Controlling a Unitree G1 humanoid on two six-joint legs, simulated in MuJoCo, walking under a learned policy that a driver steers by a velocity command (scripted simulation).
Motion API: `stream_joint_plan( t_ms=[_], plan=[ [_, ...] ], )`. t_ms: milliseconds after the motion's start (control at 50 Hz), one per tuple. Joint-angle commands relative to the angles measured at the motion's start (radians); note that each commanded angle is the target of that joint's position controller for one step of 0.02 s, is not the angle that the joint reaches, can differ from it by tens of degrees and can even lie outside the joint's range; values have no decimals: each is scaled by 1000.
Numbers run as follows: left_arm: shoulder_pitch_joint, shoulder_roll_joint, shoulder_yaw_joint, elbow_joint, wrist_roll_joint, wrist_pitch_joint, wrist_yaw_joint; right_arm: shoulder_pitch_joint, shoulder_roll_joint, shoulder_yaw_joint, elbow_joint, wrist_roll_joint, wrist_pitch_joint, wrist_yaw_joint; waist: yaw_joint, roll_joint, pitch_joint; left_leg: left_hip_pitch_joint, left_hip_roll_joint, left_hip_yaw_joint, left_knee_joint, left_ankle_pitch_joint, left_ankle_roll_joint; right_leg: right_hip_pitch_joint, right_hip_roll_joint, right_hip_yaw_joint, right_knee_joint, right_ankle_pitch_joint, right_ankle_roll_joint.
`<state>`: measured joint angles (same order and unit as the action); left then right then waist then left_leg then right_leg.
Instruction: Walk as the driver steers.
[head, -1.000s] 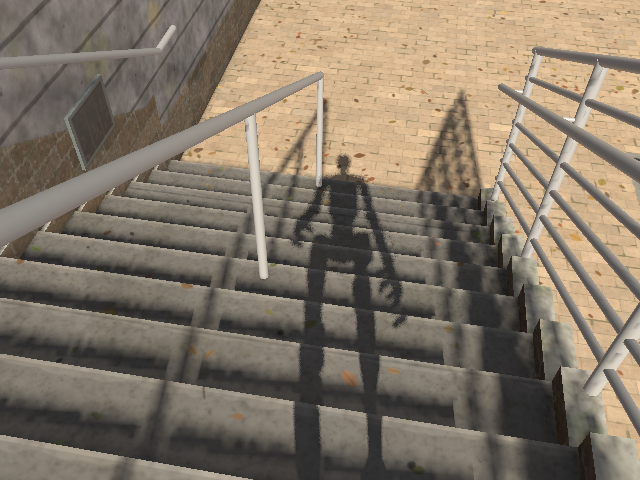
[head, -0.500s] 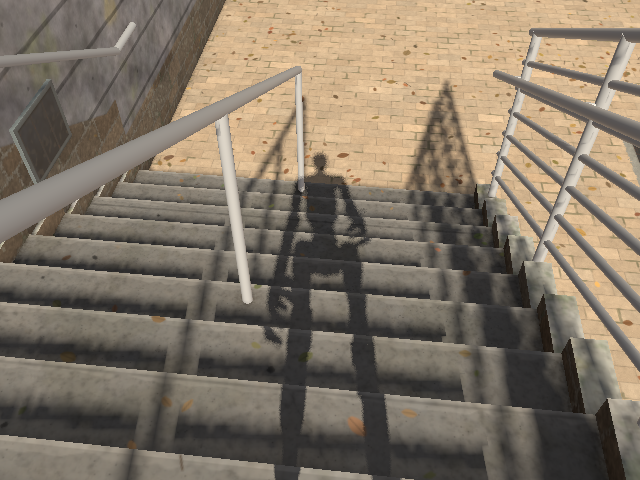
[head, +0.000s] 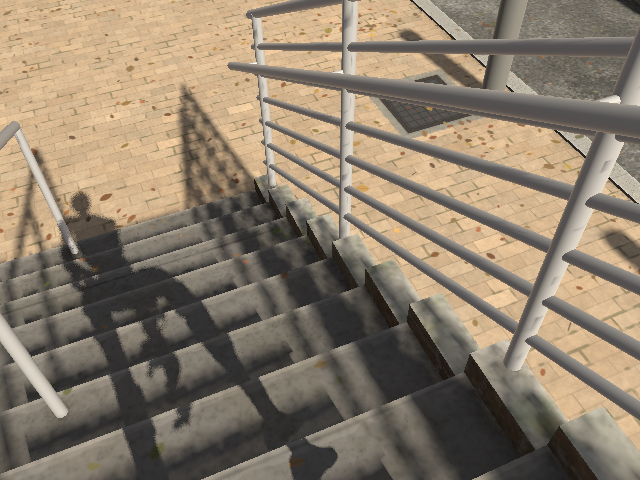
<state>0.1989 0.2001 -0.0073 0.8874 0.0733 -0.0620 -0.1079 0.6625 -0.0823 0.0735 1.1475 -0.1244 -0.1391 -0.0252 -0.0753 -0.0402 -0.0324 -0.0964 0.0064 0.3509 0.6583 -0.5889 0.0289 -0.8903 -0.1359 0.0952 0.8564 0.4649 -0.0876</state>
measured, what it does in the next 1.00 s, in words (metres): goes down: right foot 0.16 m lower, then left foot 0.17 m lower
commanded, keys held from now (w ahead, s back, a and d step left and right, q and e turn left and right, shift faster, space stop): w+e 0.30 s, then w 0.04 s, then w+q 0.66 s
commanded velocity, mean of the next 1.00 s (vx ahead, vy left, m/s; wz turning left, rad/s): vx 0.50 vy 0.00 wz -0.05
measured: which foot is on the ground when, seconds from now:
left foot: down 0.00-0.24, up 0.26-0.64, down 0.66-1.00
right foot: up 0.00-0.22, down 0.24-0.68, up 0.70-1.00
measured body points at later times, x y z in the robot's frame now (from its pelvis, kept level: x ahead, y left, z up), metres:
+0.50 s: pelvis +0.33 -0.06 -0.15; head +0.33 -0.05 +0.30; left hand +0.33 +0.18 -0.31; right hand +0.38 -0.33 -0.28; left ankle +0.44 +0.05 -0.85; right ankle +0.27 -0.15 -0.86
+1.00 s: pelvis +0.62 -0.01 -0.32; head +0.62 +0.00 +0.13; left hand +0.78 +0.17 -0.43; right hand +0.47 -0.16 -0.46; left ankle +0.54 +0.04 -1.03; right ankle +0.79 -0.17 -0.96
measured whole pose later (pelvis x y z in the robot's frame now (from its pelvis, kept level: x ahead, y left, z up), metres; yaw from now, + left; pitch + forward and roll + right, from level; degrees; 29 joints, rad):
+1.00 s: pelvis +0.62 -0.01 -0.32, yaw +3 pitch +1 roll +0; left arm 0.12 0.12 -0.03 0.84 0.09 -0.08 -0.04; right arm 0.64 -0.05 0.03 1.15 -0.08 -0.16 0.04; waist -0.11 -0.01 -0.04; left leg -0.22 -0.20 -0.12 0.68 -0.46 0.15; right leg -0.83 -0.09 0.05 1.04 0.17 0.01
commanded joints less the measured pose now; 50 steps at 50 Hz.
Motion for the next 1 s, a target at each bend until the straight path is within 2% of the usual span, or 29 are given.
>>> stream_joint_plan(
  t_ms=[20, 120, 180, 220, 240, 260, 280, 320, 380, 400, 420, 460, 500, 580, 600, 640, 660, 680, 700, 720, 740, 760, 800, 840, 860, 880, 940, 960, 1000],
  plan=[
    [-86, 11, -4, -81, -3, 5, -22, 19, -104, -7, -33, 11, -11, 13, 25, 89, 176, -285, 212, -105, -207, 534, 81, 307, 38, -139, -73, 84, 6],
    [-230, 29, -17, -103, 18, 22, -4, 104, -171, -48, 2, 57, 33, -35, -90, 61, 287, 227, 283, -198, -67, 608, 90, 64, 2, -131, -516, -155, 42],
    [-224, 28, -9, -55, 41, 10, 19, 146, -180, -71, 25, 50, 63, -39, -104, 69, 209, 305, 307, -212, 55, 828, 87, 217, 36, -187, -599, -197, 32],
    [-14, 122, 45, 25, 30, 2, 14, 148, -211, -73, 68, -11, 67, -2, 14, 18, 111, 122, 299, -191, 313, 738, 38, 632, 34, -159, -603, -49, -45],
    [211, 226, 99, 82, 22, -14, 24, 68, -246, -84, 26, -13, 68, 35, 131, -39, 11, -117, 202, -139, 548, 563, 5, 1027, 84, -237, -570, -8, -64],
    [489, 314, 127, 174, 32, -10, 22, 202, -113, -54, 30, -36, 72, 97, 133, -205, -330, -515, 97, -149, 979, -111, -84, 1742, -59, -37, -105, 464, -248],
    [679, 265, 115, 243, 16, 2, 36, -48, -198, -80, -94, 31, 49, 129, 277, -79, -508, -720, 24, -269, 1174, -242, -98, 1939, -165, 186, -141, 314, -357],
    [561, 139, 88, 222, -21, -19, 65, -467, -217, -83, -260, 102, -32, 80, 333, -8, -143, -1100, 74, -360, 1203, -266, -89, 1568, -198, 305, -324, -226, -333],
    [117, -5, 18, 71, -26, -50, 40, -325, -178, -88, -259, 52, 6, 45, 36, 148, 195, -528, 219, -450, 495, 127, 0, 418, -200, 136, -524, -305, -263],
    [23, 106, 87, 99, -229, -16, 48, -145, -94, -99, -202, 304, 62, 17, -77, -42, 242, -194, 98, -360, 308, 249, -110, 122, -75, 57, -564, -323, -189],
    [47, 117, 86, 81, -226, 1, 58, -51, -104, -102, -116, 319, 78, 20, -79, -20, 171, 32, 53, -345, 299, 426, -154, 53, -35, -7, -510, -135, -184],
    [-22, 116, 94, 47, -188, 35, 52, 92, -117, -130, -12, 300, 69, 37, -142, -61, 22, 126, 32, -338, 350, 733, -169, 142, -5, -96, -366, -120, -163],
    [-22, 1, 68, 24, -232, 25, 65, -157, -151, -141, -91, 263, 58, 14, -57, 36, 74, 14, 76, -401, 114, 910, -123, 206, 5, -86, -293, -635, -100],
    [175, 28, 70, 102, -168, 8, 149, -430, -198, -170, -180, 213, 37, 54, 100, 7, 118, -161, 116, -432, -278, 1142, -80, 501, -32, -70, -13, -815, -63],
    [467, -11, 15, 199, 77, -2, 106, -335, -178, -133, -126, -111, 51, 44, 113, 111, 386, -421, 223, -439, -426, 917, 5, 628, -217, 208, -7, -875, -94],
    [495, 74, 42, 213, 7, 12, 68, -355, -186, -151, -153, -42, 63, 42, 116, 80, 262, -365, 174, -365, -465, 836, 73, 725, -212, 233, 65, -898, -124],
    [421, 88, 39, 191, 30, 9, 32, -280, -243, -178, -135, 10, 52, 45, 59, 96, 174, -154, 108, -309, -329, 870, 97, 630, -148, 144, 148, -858, -114],
    [384, 67, 45, 167, 62, -3, 8, -104, -319, -223, -108, 33, 40, 40, -21, 223, 34, 203, 33, -264, -143, 943, 132, 457, 24, -103, 496, -803, -12],
    [459, -11, 33, 173, 22, -2, -10, 121, -391, -227, -35, 55, 52, 66, -55, 444, -201, 563, 176, -555, -110, 1172, 310, 209, 203, -221, 1061, -1314, 113],
    [294, 39, 45, 100, -11, -8, -19, 198, -430, -234, -25, 44, 52, 89, -127, 263, -99, 628, 229, -768, -104, 1301, 309, -102, 230, -139, 1275, -1309, 129],
    [104, 69, 48, -23, -47, -49, 0, 204, -439, -230, -27, 76, 30, 99, -179, 311, 26, 629, 349, -1118, -214, 699, 382, -504, 200, -37, 1260, -1219, 133],
    [-3, 133, 65, -3, -56, -57, 30, 94, -329, -195, -29, 71, 37, 123, -146, 77, 144, 392, 297, -958, -265, 453, 285, -497, 128, -50, 1254, -1091, 67],
    [184, 44, 42, 30, -45, -67, 78, 5, -194, -144, -34, 45, 46, 147, 22, 57, 181, -11, 341, -973, -270, 427, 345, -350, 24, 65, 1160, -876, 11],
    [175, -108, -13, -5, 11, -43, 94, -139, -57, -85, -60, 49, 33, 97, 90, -27, 212, -333, 185, -785, -304, 234, 239, -190, -48, 52, 792, -562, -6],
    [153, -109, -23, -16, 37, -39, 86, -160, -67, -83, -72, 59, 0, 75, 65, 29, 179, -408, 72, -676, -294, 287, 217, -78, -43, -5, 584, -382, 8],
    [32, -82, -16, -53, 17, -47, 82, -138, -38, -67, -88, 86, -20, 64, 16, 19, 155, -558, 10, -575, -328, 345, 223, 143, -3, -83, 261, -161, 42],
    [-91, -26, -12, -90, 6, -32, 67, -27, -168, -61, -39, 44, -32, 73, 39, 121, 120, -614, 37, -690, -285, 534, 224, 390, 56, -121, 266, -203, 101],
    [-49, 4, -4, -81, 31, -24, 67, -10, -242, -80, -39, 35, -32, 71, 80, 67, 109, -545, 53, -740, -200, 741, 217, 367, 92, -136, 282, -285, 102],
    [-213, 22, -9, -123, 20, -16, 70, 155, -167, -79, 43, 55, -24, 24, -42, 21, 123, 201, 125, -880, 17, 679, 224, -323, 27, 62, 29, -329, 134]
  ],
)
